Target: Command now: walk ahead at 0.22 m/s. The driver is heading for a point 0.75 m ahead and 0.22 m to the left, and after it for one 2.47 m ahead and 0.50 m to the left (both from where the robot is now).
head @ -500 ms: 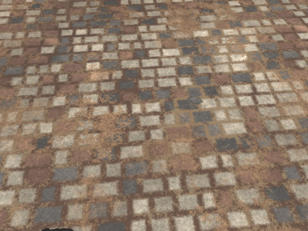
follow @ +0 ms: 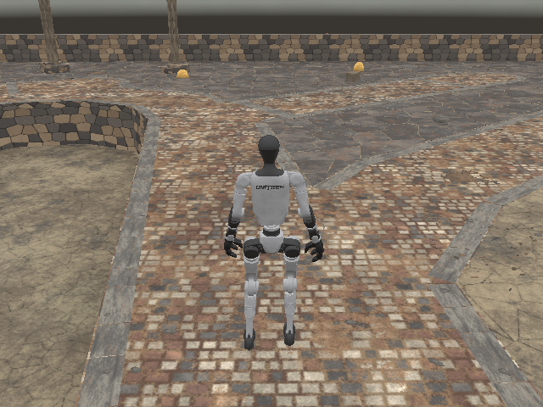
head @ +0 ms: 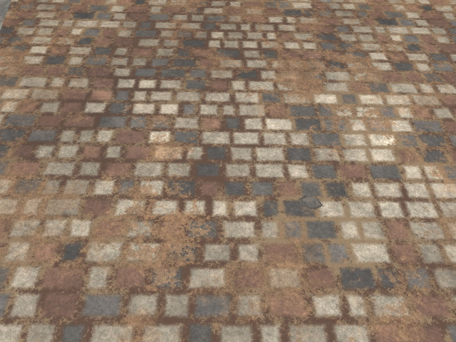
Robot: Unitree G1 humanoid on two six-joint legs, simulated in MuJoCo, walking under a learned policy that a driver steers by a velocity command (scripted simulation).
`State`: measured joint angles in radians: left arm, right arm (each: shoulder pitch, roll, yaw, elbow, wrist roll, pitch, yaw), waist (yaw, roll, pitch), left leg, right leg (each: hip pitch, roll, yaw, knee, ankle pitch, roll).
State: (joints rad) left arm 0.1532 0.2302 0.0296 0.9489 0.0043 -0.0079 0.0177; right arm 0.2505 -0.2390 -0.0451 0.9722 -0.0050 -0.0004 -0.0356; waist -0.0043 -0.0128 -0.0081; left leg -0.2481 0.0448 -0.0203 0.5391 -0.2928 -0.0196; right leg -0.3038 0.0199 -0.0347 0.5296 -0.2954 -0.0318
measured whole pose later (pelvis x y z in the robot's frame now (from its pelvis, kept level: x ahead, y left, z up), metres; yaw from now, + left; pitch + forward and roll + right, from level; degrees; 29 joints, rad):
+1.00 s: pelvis +0.47 +0.09 +0.01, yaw +20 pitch +2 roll +0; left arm -0.02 0.28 0.06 0.80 0.00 -0.11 0.00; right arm 0.35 -0.27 -0.07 0.88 0.02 -0.06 -0.01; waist -0.09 -0.03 0.02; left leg -0.08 -0.13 -0.16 0.33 -0.26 0.10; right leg -0.62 -0.05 0.11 0.52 0.10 0.04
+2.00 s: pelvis +0.72 +0.14 +0.00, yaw +19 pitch +1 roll +2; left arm 0.22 0.30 0.07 0.80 0.02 0.02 -0.01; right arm 0.08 -0.30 -0.09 0.78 0.00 0.03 -0.06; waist 0.03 0.03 0.04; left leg -0.48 0.03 0.02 0.99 -0.50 -0.04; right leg -0.33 0.00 -0.02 0.62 -0.31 -0.06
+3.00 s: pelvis +0.74 +0.14 +0.00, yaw +2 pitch -2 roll +0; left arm 0.19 0.24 0.03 0.80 0.01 0.00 0.01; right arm 0.16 -0.28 -0.03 0.93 -0.01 0.00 -0.02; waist -0.02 0.01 0.04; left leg -0.19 0.03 -0.04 0.48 -0.27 -0.05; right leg -0.17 0.02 0.05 0.50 -0.30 -0.01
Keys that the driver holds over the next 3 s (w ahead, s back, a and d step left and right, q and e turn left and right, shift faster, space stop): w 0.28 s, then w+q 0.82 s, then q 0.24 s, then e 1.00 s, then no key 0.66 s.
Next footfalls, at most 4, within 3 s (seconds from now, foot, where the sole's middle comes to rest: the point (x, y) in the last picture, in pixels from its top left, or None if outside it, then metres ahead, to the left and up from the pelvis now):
0.58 left None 0.42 0.14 -0.77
1.10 right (216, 273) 0.76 0.04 -0.77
1.54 left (128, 284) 0.72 0.32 -0.77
1.90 right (207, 263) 0.80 0.07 -0.77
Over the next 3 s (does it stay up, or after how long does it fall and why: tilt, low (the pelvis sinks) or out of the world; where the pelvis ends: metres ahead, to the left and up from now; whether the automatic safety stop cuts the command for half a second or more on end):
stays up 0.74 0.14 0.00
